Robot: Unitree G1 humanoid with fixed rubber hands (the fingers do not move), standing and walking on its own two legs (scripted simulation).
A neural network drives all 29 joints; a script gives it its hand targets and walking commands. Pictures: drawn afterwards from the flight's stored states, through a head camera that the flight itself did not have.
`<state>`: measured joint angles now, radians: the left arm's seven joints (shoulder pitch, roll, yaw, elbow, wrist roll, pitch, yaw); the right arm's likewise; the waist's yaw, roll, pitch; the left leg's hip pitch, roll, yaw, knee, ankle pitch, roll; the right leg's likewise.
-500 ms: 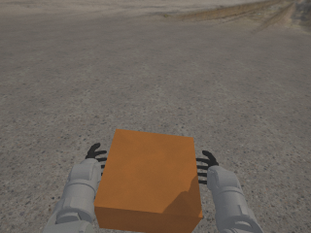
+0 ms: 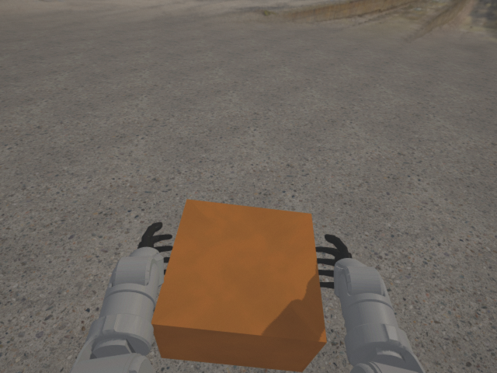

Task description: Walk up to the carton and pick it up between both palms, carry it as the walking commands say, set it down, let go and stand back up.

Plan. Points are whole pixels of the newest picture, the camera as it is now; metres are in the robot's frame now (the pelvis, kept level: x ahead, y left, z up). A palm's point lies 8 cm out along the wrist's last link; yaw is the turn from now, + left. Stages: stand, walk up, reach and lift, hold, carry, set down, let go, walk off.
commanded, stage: reach and lift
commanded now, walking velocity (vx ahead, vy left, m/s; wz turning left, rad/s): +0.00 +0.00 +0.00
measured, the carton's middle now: (241, 281) +0.34 +0.02 -0.03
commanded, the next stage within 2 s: hold in 0.60 s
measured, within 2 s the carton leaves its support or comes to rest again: neither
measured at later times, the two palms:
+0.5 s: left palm (148, 262) +0.31 +0.18 +0.06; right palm (348, 278) +0.30 -0.16 +0.05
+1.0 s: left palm (145, 265) +0.30 +0.19 +0.06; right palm (349, 280) +0.29 -0.16 +0.05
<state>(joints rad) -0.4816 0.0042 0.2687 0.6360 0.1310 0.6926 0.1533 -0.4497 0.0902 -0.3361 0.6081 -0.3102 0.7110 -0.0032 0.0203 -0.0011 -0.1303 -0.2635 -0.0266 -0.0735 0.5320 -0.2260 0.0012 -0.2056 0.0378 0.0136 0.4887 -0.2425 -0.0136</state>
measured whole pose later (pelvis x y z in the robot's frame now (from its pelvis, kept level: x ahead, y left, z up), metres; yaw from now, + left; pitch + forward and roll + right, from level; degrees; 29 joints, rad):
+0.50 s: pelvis +0.00 +0.00 +0.00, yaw +0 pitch -3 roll -1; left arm -0.44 -0.01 0.28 0.58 0.14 0.71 0.14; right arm -0.37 0.12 -0.34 0.51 -0.32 0.74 0.01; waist 0.02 0.00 -0.13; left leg -0.22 -0.03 -0.07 0.48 -0.21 0.00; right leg -0.17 0.04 0.01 0.45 -0.23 -0.01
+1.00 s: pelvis -0.01 +0.00 +0.00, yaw +0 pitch -4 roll -1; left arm -0.44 -0.02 0.29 0.58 0.16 0.69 0.13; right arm -0.37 0.12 -0.34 0.51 -0.32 0.73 0.02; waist 0.02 -0.01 -0.13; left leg -0.22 -0.03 -0.07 0.48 -0.20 0.00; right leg -0.17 0.04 0.01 0.45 -0.22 -0.01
